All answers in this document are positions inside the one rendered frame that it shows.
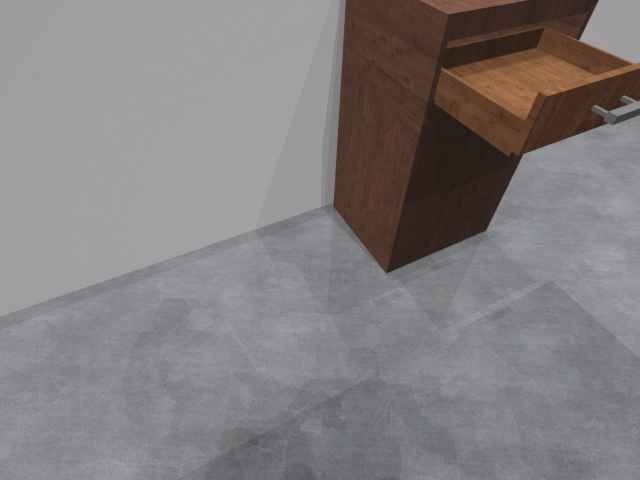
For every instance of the drawer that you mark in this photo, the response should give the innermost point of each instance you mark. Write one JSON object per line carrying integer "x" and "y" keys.
{"x": 529, "y": 89}

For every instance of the cabinet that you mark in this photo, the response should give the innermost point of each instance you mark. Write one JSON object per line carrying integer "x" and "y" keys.
{"x": 411, "y": 179}

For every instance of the handle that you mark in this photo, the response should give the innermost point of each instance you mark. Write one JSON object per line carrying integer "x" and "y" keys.
{"x": 620, "y": 114}

